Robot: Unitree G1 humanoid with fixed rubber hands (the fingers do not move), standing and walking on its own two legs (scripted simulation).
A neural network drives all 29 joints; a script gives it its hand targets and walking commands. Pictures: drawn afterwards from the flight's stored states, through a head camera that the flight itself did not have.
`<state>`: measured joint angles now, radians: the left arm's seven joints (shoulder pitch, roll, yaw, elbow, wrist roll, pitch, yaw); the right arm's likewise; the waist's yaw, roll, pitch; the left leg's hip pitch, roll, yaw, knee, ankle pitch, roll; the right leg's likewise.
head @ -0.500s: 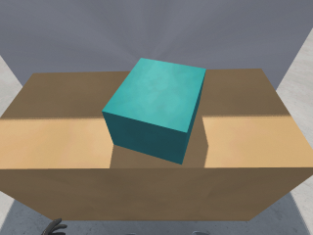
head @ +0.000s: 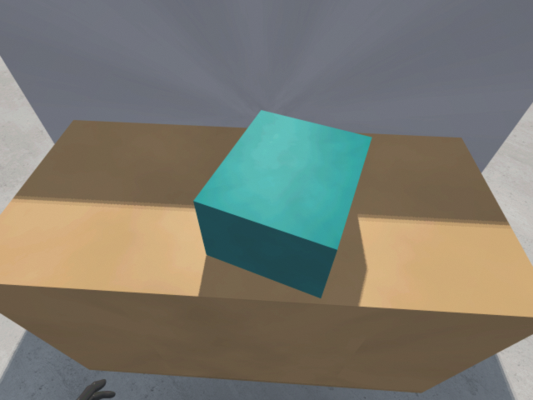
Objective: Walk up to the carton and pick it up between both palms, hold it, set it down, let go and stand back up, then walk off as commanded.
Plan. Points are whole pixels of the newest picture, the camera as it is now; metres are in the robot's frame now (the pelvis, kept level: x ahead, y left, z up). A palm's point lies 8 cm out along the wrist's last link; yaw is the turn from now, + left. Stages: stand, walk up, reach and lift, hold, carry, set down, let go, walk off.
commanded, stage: walk up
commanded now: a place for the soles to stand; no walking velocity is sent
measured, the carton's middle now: (288, 196) +0.50 -0.01 -0.01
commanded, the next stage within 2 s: stand in 0.74 s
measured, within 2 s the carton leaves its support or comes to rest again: neither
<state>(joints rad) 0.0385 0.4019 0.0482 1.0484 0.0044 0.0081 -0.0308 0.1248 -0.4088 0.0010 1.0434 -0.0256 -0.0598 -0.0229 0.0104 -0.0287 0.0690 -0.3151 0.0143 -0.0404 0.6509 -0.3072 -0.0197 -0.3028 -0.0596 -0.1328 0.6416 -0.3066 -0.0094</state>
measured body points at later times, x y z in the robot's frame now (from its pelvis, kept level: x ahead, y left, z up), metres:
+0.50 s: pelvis +0.02 +0.00 +0.02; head +0.03 +0.01 +0.47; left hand +0.13 +0.32 -0.10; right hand +0.16 -0.30 -0.09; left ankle +0.03 +0.13 -0.72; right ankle +0.02 -0.11 -0.72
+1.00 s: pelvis +0.03 +0.00 +0.01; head +0.05 +0.01 +0.46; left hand +0.15 +0.32 -0.10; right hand +0.17 -0.31 -0.10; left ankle +0.03 +0.13 -0.72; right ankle +0.03 -0.11 -0.72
